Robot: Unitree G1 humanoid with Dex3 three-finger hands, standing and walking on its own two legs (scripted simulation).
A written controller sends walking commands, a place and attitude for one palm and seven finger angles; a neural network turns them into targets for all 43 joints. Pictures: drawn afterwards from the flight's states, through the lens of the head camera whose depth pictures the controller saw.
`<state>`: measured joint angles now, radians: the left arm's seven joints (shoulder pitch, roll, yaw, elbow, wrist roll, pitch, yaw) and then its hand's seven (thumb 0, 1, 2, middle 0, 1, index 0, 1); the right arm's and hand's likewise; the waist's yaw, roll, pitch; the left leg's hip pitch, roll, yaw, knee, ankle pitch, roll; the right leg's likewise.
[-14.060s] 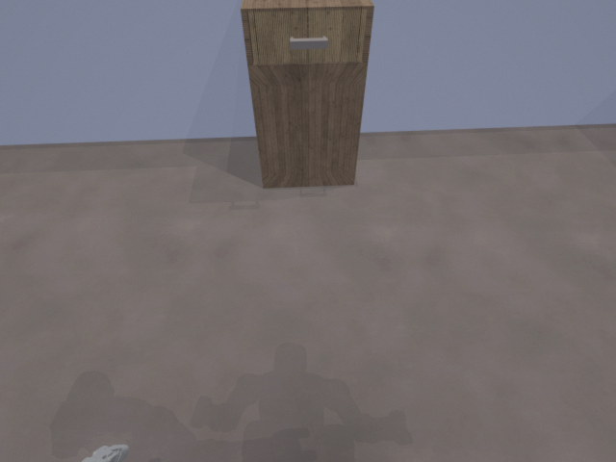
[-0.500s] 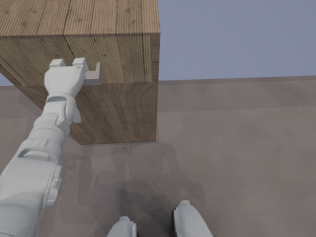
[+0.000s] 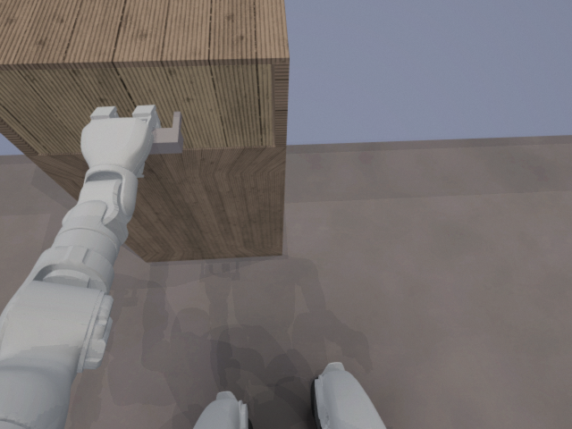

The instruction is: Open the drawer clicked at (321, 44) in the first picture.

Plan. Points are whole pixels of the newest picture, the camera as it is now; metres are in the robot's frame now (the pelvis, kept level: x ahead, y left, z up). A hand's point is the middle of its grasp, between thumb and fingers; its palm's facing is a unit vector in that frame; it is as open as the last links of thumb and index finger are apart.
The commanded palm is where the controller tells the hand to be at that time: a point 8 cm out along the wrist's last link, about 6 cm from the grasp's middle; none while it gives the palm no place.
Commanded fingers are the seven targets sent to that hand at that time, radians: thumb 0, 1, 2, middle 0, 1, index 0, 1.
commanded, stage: close the thumb around the handle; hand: left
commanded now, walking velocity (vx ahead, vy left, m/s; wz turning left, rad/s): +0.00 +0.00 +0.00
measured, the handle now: (137, 130) +0.55 +0.19 +0.02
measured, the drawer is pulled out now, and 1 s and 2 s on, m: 0.00 0.08 0.19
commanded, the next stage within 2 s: pull the drawer open in 0.08 s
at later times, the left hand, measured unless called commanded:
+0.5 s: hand (132, 173) +0.49 +0.19 +0.00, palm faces -0.06 -0.02 -1.00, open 6.1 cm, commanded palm +0.45 +0.19 +0.05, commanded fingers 0.00 0.90 0.90 -0.40 -1.35 -0.40 -1.35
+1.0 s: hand (127, 215) +0.42 +0.19 -0.01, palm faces -0.04 -0.03 -1.00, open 6.0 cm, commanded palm +0.38 +0.19 +0.05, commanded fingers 0.00 0.90 0.90 -0.40 -1.35 -0.40 -1.35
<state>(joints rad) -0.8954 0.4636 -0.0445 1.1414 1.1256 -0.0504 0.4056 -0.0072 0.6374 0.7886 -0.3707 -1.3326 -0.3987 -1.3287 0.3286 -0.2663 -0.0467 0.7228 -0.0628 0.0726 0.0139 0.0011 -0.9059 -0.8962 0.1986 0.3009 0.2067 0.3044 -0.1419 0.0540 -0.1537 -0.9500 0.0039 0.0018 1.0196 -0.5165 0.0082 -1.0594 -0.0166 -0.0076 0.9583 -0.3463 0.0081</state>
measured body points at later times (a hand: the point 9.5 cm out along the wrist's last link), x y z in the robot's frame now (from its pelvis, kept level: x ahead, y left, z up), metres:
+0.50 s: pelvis +0.01 +0.00 +0.01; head +0.14 -0.01 +0.44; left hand +0.49 +0.19 +0.05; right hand +0.02 -0.27 -0.13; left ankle -0.03 +0.11 -0.67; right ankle +0.05 -0.13 -0.67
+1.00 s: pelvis +0.03 +0.00 +0.03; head +0.13 -0.02 +0.47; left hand +0.42 +0.19 +0.05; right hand +0.14 -0.26 -0.11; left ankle -0.03 +0.11 -0.67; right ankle +0.05 -0.13 -0.67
